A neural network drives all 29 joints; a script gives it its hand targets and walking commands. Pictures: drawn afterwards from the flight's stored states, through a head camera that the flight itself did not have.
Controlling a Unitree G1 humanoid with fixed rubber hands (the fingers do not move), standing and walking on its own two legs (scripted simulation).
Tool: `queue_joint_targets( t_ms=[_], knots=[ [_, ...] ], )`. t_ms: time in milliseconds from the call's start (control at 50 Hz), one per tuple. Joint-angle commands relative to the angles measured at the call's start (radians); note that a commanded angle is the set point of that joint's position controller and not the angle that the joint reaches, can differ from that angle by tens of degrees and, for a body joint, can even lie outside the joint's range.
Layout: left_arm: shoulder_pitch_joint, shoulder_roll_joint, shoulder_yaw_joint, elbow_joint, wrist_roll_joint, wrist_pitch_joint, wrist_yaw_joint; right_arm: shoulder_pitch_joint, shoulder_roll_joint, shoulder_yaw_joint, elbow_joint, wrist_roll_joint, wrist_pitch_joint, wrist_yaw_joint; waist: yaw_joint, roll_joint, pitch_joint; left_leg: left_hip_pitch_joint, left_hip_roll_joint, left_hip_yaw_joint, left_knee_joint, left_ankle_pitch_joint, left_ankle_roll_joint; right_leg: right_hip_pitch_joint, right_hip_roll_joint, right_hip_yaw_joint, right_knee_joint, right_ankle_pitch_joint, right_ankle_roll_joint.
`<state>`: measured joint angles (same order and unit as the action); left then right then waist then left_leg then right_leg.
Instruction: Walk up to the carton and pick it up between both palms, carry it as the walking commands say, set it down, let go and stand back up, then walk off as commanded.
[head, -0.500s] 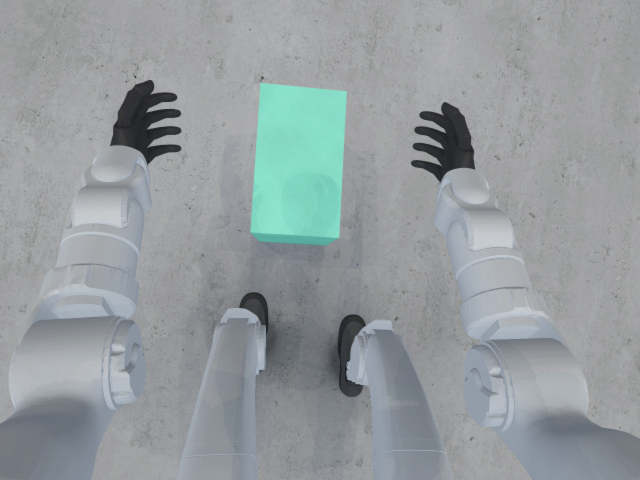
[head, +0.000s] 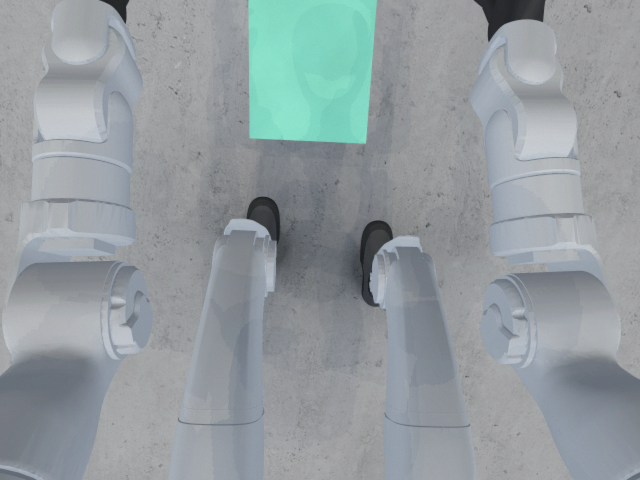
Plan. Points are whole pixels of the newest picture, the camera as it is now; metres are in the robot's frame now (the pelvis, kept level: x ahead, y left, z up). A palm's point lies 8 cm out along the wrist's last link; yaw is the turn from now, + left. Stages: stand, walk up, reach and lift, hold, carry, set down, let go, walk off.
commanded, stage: reach and lift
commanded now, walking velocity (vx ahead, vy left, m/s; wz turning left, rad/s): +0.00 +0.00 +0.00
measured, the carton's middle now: (310, 48) +0.54 +0.05 -0.50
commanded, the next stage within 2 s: none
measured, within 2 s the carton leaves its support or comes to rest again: neither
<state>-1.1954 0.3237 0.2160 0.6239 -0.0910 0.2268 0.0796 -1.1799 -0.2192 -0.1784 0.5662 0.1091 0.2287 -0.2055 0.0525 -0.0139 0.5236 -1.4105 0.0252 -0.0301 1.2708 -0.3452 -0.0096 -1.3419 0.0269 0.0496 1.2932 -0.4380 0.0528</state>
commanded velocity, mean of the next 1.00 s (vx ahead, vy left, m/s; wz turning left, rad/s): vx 0.00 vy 0.00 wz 0.00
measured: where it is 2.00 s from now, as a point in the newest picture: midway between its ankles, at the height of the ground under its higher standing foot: (319, 268)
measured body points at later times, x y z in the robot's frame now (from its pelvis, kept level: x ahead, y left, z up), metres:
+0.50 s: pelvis -0.04 -0.01 -0.16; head +0.33 +0.03 +0.08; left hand +0.52 +0.22 -0.31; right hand +0.53 -0.12 -0.31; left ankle +0.12 +0.12 -0.60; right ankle +0.08 -0.14 -0.60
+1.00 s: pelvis -0.02 +0.00 -0.25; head +0.36 +0.04 -0.02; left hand +0.52 +0.21 -0.45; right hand +0.53 -0.11 -0.44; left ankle +0.12 +0.12 -0.60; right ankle +0.08 -0.14 -0.60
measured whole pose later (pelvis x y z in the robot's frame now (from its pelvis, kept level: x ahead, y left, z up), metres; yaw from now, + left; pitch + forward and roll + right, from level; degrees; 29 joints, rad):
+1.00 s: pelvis -0.02 +0.00 -0.25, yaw -1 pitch +31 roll -3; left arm -1.45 0.42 0.03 1.05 -0.24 0.09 0.12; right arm -1.44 -0.25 -0.06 1.02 0.25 0.09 -0.21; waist 0.04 -0.05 0.53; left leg -2.18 -0.01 -0.08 2.14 -0.50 -0.04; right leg -2.07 0.05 0.04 2.19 -0.67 0.09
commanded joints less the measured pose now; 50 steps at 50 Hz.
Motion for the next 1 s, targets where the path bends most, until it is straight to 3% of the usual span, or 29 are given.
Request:
queue_joint_targets(
  t_ms=[0,60,80,100,140,200,220,260,280,300,320,360,380,420,460,480,500,560,620,660,700,740,760,820,860,880,920,960,980],
  knots=[
    [-0.360,0.179,0.055,0.066,0.006,-0.069,-0.051,-0.370,-0.019,0.019,-0.022,-0.021,-0.039,0.003,0.024,-0.081,-1.970,0.565,-0.116,0.050,0.034,0.410,0.016,0.408,0.087,-0.070,-0.007,0.327,-0.007],
    [-0.445,0.177,0.007,0.138,0.001,-0.074,-0.051,-0.439,-0.065,-0.022,0.067,-0.027,-0.050,-0.002,-0.008,-0.003,-1.957,0.579,-0.111,0.052,0.112,0.290,-0.002,0.237,0.094,-0.109,0.078,0.181,-0.004],
    [-0.475,0.211,0.014,0.168,0.016,-0.076,-0.045,-0.441,-0.058,-0.005,0.095,-0.007,-0.047,-0.005,0.015,0.035,-1.950,0.568,-0.108,0.069,0.136,0.293,-0.003,0.207,0.093,-0.104,0.093,0.179,-0.006],
    [-0.517,0.187,-0.021,0.149,0.007,-0.074,-0.040,-0.461,-0.075,-0.025,0.103,-0.017,-0.054,-0.009,-0.022,0.062,-1.967,0.583,-0.107,0.059,0.148,0.276,-0.005,0.160,0.098,-0.126,0.119,0.161,-0.008],
    [-0.529,0.202,-0.019,0.185,0.015,-0.075,-0.025,-0.464,-0.063,-0.007,0.149,-0.002,-0.050,-0.014,-0.003,0.068,-1.934,0.548,-0.103,0.065,0.188,0.252,-0.004,0.100,0.097,-0.134,0.162,0.132,-0.009],
    [-0.570,0.260,-0.008,0.169,-0.009,-0.063,-0.017,-0.550,-0.090,0.011,0.068,0.014,-0.040,-0.041,0.008,0.035,-2.044,0.462,-0.108,0.098,0.260,0.227,0.004,0.211,0.096,-0.123,0.206,0.131,0.002],
    [-0.591,0.254,-0.033,0.149,-0.026,-0.059,-0.008,-0.553,-0.101,0.002,0.065,0.019,-0.045,-0.049,-0.017,0.028,-2.087,0.462,-0.109,0.090,0.268,0.239,0.004,0.229,0.100,-0.142,0.237,0.164,0.005],
    [-0.604,0.286,-0.042,0.125,-0.024,-0.063,0.010,-0.559,-0.116,-0.005,0.045,0.034,-0.043,-0.070,-0.004,0.092,-2.100,0.467,-0.107,0.099,0.316,0.237,0.002,0.176,0.100,-0.134,0.278,0.141,0.004],
    [-0.637,0.302,-0.034,0.116,-0.034,-0.061,0.017,-0.570,-0.116,0.019,0.036,0.051,-0.041,-0.070,-0.001,0.064,-2.121,0.465,-0.102,0.086,0.323,0.253,0.010,0.178,0.098,-0.143,0.295,0.159,0.009],
    [-0.648,0.287,-0.048,0.148,-0.042,-0.054,0.022,-0.571,-0.127,0.019,0.102,0.056,-0.032,-0.072,0.001,0.091,-2.057,0.437,-0.093,0.092,0.346,0.212,0.003,0.120,0.094,-0.138,0.314,0.103,0.002],
    [-0.695,0.305,-0.066,0.054,-0.055,-0.048,0.028,-0.614,-0.132,0.011,0.023,0.065,-0.031,-0.080,-0.019,0.115,-2.125,0.483,-0.094,0.086,0.351,0.208,0.002,0.150,0.094,-0.141,0.330,0.109,0.004],
    [-0.715,0.322,-0.074,-0.018,-0.078,-0.044,0.042,-0.640,-0.160,0.038,-0.025,0.096,-0.025,-0.086,-0.010,0.109,-2.230,0.522,-0.091,0.091,0.396,0.253,0.002,0.181,0.087,-0.145,0.370,0.144,0.000],
    [-0.690,0.319,-0.067,0.059,-0.077,-0.042,0.043,-0.607,-0.165,0.041,0.041,0.084,-0.020,-0.088,-0.005,0.113,-2.113,0.433,-0.087,0.102,0.421,0.223,0.002,0.099,0.080,-0.138,0.381,0.110,-0.004],
    [-0.687,0.293,-0.106,0.056,-0.098,-0.030,0.036,-0.616,-0.151,0.053,0.052,0.108,-0.016,-0.081,-0.022,0.117,-2.041,0.406,-0.081,0.090,0.426,0.168,0.008,0.075,0.075,-0.136,0.397,0.073,-0.002],
    [-0.679,0.284,-0.125,0.079,-0.116,-0.032,0.031,-0.654,-0.153,0.063,0.007,0.111,-0.027,-0.074,-0.026,0.071,-2.049,0.381,-0.073,0.084,0.455,0.179,0.009,0.074,0.070,-0.142,0.426,0.093,-0.002],
    [-0.676,0.284,-0.135,0.144,-0.125,-0.029,0.027,-0.654,-0.153,0.065,0.072,0.116,-0.021,-0.068,-0.028,0.073,-1.954,0.335,-0.071,0.079,0.466,0.115,0.012,0.007,0.065,-0.142,0.435,0.028,-0.005],
    [-0.671,0.275,-0.123,0.110,-0.116,-0.032,0.030,-0.653,-0.159,0.060,0.038,0.119,-0.029,-0.062,-0.015,0.076,-1.965,0.336,-0.071,0.082,0.458,0.119,0.011,0.009,0.067,-0.145,0.438,0.034,-0.007],
    [-0.661,0.251,-0.116,0.212,-0.091,-0.057,0.023,-0.606,-0.150,0.057,0.178,0.098,-0.046,-0.038,-0.011,0.092,-1.819,0.254,-0.063,0.071,0.497,0.101,0.003,-0.106,0.057,-0.142,0.481,0.009,-0.008],
    [-0.643,0.202,-0.153,0.311,-0.113,-0.090,0.008,-0.581,-0.134,0.055,0.280,0.082,-0.083,-0.010,-0.049,0.069,-1.691,0.218,-0.061,0.052,0.536,0.085,-0.003,-0.205,0.060,-0.157,0.527,-0.003,-0.002],
    [-0.638,0.240,-0.135,0.304,-0.095,-0.121,0.019,-0.575,-0.135,0.054,0.292,0.093,-0.115,-0.003,-0.019,0.074,-1.727,0.249,-0.058,0.048,0.573,0.171,-0.007,-0.226,0.058,-0.159,0.564,0.051,0.006],
    [-0.648,0.210,-0.147,0.314,-0.108,-0.138,0.025,-0.579,-0.150,0.049,0.320,0.086,-0.138,0.003,-0.039,0.072,-1.740,0.268,-0.065,0.044,0.587,0.208,-0.014,-0.247,0.064,-0.174,0.585,0.071,0.009],
    [-0.633,0.234,-0.123,0.276,-0.099,-0.152,0.035,-0.575,-0.182,0.042,0.272,0.098,-0.156,-0.004,-0.020,0.096,-1.808,0.331,-0.065,0.041,0.631,0.287,-0.019,-0.273,0.063,-0.172,0.611,0.102,0.008],
    [-0.632,0.238,-0.127,0.245,-0.118,-0.158,0.040,-0.610,-0.181,0.056,0.198,0.103,-0.171,-0.008,-0.026,0.057,-1.848,0.330,-0.065,0.033,0.639,0.321,-0.011,-0.257,0.066,-0.180,0.624,0.135,0.015],
    [-0.623,0.239,-0.136,0.261,-0.115,-0.167,0.043,-0.557,-0.148,0.087,0.274,0.126,-0.168,-0.007,0.001,0.108,-1.816,0.337,-0.057,0.039,0.669,0.352,-0.023,-0.298,0.062,-0.172,0.654,0.143,0.008],
    [-0.644,0.228,-0.156,0.231,-0.149,-0.172,0.043,-0.593,-0.172,0.078,0.215,0.131,-0.178,-0.012,-0.028,0.094,-1.827,0.327,-0.059,0.045,0.700,0.345,-0.022,-0.287,0.063,-0.164,0.672,0.133,0.011],
    [-0.647,0.240,-0.147,0.248,-0.147,-0.181,0.044,-0.594,-0.158,0.101,0.230,0.139,-0.182,-0.014,-0.007,0.076,-1.807,0.305,-0.060,0.046,0.713,0.366,-0.022,-0.308,0.060,-0.161,0.683,0.159,0.012],
    [-0.633,0.229,-0.170,0.237,-0.158,-0.187,0.039,-0.548,-0.166,0.088,0.260,0.136,-0.192,-0.015,-0.039,0.095,-1.790,0.317,-0.053,0.041,0.726,0.360,-0.026,-0.318,0.058,-0.166,0.698,0.160,0.006],
    [-0.617,0.235,-0.177,0.251,-0.152,-0.192,0.039,-0.567,-0.162,0.093,0.236,0.144,-0.200,-0.015,-0.003,0.107,-1.775,0.315,-0.054,0.034,0.740,0.392,-0.026,-0.348,0.057,-0.165,0.727,0.173,0.013],
    [-0.599,0.208,-0.190,0.335,-0.163,-0.193,0.031,-0.542,-0.148,0.104,0.304,0.150,-0.203,-0.009,-0.010,0.107,-1.667,0.231,-0.053,0.043,0.740,0.342,-0.028,-0.376,0.057,-0.164,0.719,0.141,0.006]
  ],
)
